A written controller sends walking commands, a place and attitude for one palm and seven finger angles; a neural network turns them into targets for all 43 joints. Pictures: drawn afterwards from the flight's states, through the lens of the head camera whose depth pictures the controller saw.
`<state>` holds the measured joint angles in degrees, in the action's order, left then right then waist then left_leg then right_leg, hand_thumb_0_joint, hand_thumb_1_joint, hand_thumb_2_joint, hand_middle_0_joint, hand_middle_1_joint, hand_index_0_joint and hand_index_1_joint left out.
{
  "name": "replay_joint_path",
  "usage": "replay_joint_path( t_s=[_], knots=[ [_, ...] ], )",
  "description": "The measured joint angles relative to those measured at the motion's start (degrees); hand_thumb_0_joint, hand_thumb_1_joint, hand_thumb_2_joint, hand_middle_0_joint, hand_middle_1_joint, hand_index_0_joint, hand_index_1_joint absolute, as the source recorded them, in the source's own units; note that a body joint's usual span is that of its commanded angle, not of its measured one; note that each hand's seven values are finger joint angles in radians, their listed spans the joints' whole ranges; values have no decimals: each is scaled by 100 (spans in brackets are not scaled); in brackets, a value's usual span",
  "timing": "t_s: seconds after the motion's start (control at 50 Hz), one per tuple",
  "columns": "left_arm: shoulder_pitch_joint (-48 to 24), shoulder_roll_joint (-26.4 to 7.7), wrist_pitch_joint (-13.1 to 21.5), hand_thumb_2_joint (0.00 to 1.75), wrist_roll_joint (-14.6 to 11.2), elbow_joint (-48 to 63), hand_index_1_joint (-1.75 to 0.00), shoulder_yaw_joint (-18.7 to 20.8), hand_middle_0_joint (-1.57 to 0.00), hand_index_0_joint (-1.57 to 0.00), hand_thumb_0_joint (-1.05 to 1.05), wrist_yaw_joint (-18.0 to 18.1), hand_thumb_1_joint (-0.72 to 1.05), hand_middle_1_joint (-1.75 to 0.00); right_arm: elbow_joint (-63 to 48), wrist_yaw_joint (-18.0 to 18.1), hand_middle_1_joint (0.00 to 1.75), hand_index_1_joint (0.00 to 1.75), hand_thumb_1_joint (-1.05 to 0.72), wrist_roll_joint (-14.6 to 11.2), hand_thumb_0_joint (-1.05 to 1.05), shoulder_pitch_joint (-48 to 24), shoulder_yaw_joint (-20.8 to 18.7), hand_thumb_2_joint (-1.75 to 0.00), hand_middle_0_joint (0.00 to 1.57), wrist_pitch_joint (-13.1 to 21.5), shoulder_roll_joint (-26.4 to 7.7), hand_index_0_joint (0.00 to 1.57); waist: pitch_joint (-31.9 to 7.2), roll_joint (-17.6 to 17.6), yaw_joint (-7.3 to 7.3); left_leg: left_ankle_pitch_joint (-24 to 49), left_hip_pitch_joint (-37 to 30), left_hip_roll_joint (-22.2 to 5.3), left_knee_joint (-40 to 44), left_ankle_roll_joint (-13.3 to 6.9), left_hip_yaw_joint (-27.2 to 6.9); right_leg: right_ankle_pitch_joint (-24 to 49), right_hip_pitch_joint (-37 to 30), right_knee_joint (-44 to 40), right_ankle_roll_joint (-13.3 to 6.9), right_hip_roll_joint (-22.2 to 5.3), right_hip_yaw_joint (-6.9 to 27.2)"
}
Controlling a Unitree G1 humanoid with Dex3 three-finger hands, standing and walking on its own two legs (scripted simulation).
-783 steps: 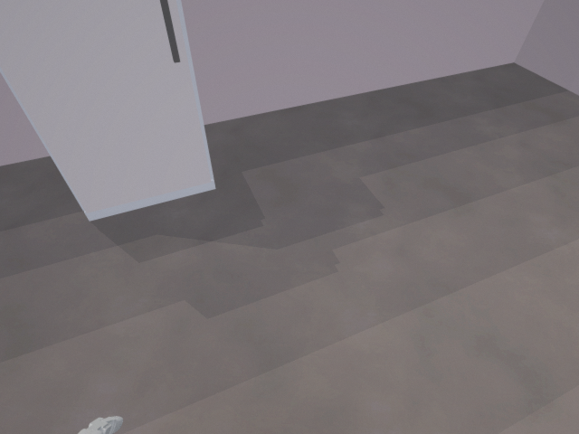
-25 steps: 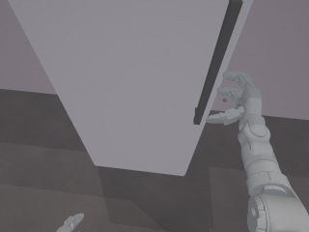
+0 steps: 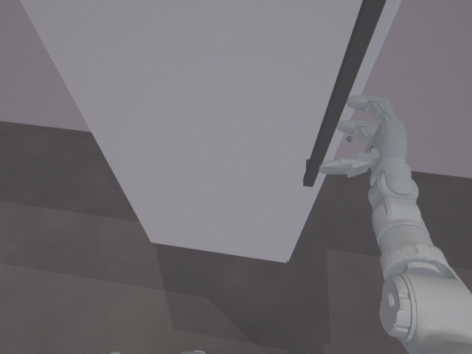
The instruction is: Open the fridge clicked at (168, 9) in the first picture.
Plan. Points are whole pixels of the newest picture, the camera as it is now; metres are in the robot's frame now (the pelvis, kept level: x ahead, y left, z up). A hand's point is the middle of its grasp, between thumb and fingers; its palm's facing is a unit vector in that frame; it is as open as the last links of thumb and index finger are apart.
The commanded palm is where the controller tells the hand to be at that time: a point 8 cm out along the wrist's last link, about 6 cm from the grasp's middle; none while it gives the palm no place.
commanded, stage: slide the fingers in behind the handle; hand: right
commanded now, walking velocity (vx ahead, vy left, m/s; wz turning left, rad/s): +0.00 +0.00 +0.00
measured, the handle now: (331, 106) +0.50 -0.09 +0.16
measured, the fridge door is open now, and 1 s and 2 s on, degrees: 0 0 0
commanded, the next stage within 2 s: grip the handle and tug to test in 1.76 s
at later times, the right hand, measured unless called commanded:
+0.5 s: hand (345, 142) +0.46 -0.12 +0.12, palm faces +0.01 +1.00 +0.00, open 13.9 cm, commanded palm +0.43 -0.16 +0.12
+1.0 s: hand (324, 141) +0.46 -0.08 +0.12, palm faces +0.00 +1.00 +0.00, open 14.0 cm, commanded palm +0.43 -0.14 +0.12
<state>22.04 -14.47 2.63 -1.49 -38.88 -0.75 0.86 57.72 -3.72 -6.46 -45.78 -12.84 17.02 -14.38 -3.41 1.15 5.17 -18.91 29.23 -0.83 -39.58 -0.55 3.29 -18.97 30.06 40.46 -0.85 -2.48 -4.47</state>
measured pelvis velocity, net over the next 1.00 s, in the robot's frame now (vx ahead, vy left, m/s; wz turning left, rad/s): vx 0.01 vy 0.01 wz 0.00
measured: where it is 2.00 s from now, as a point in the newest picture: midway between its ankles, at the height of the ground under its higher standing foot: outside the picture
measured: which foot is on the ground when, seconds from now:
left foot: down 0.00-1.00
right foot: down 0.00-1.00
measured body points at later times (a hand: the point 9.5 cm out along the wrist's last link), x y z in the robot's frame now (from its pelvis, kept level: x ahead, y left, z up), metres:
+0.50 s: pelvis +0.00 +0.00 +0.00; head +0.05 +0.00 +0.45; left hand +0.07 +0.25 -0.12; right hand +0.45 -0.17 +0.12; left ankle +0.01 +0.11 -0.72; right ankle +0.01 -0.11 -0.72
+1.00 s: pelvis +0.01 +0.01 +0.00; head +0.05 +0.01 +0.45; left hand +0.08 +0.26 -0.12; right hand +0.45 -0.13 +0.12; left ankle +0.01 +0.11 -0.72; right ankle +0.01 -0.11 -0.72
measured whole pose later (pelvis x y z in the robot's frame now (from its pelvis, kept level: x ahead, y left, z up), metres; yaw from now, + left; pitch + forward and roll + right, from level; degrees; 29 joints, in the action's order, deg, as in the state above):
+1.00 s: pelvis +0.01 +0.01 +0.00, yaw +0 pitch +8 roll +0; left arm 19.5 -13.7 2.6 -1.1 -37.6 -0.7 0.3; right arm 50.4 2.1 -5.7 -41.6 -8.4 14.2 -8.2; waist -3.7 1.5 4.4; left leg -19.6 27.5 -0.6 -39.1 -0.9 3.4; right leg -19.2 28.1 39.4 -0.4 -2.5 -4.2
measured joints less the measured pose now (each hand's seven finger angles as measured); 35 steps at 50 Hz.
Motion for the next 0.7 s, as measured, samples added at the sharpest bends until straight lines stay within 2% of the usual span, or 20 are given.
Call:
replay_joint_path(
  t_s=[0.3,0.62,0.7],
  knots=[
    [-119,16,8,90,-7,140,-30,-10,-20,-20,0,-16,90,-30,-186,133,121,120,51,17,-1,157,65,-30,31,-98,115,31,-9,-8,-5,-4,3,2,-12,11,-19,-19,3,26,-13,0,-13],
    [-201,26,61,90,2,67,-30,22,-20,-20,0,-62,90,-30,-414,323,121,121,51,-29,-1,147,468,-30,31,-178,374,31,-27,27,-117,-73,-7,-30,-33,10,53,-61,32,55,-2,35,66],
    [-205,42,48,90,19,69,-30,13,-20,-20,0,-67,90,-30,-445,442,122,121,51,-1,-1,190,412,-30,31,-189,454,31,-39,33,-118,-86,-35,-28,-29,5,45,-66,-8,33,4,35,60]
  ],
)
